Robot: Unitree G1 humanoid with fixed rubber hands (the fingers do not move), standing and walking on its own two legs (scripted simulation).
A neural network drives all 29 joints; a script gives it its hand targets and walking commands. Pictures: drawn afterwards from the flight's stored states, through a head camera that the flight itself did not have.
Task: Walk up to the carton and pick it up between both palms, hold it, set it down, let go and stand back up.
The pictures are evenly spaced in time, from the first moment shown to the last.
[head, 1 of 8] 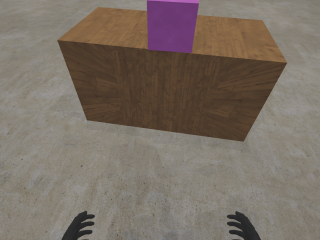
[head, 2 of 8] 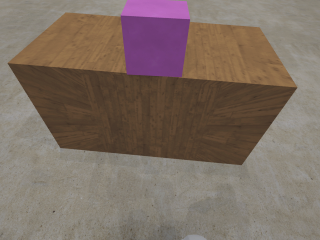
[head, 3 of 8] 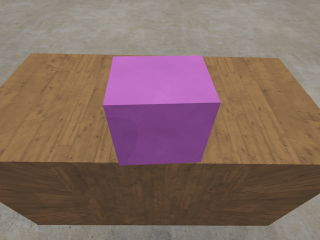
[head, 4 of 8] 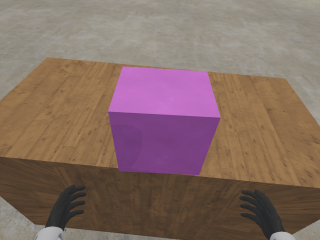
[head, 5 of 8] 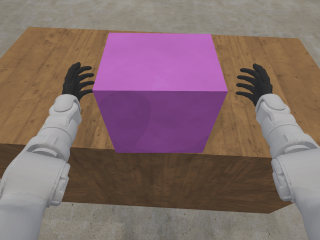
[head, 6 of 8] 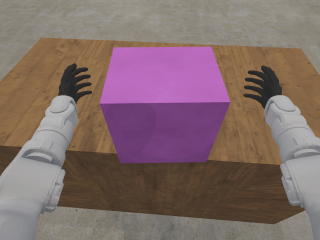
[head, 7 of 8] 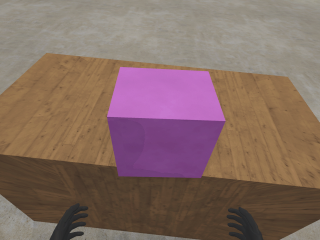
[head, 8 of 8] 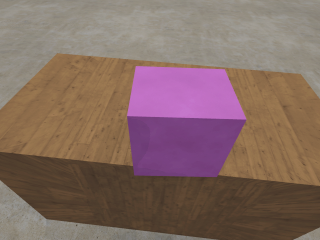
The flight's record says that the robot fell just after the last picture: no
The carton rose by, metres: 0.01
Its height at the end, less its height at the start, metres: +0.00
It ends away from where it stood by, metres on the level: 0.02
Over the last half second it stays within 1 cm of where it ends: yes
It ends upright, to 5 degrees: yes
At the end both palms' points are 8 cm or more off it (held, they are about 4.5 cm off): yes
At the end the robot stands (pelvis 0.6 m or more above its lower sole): yes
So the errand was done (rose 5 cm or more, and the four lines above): no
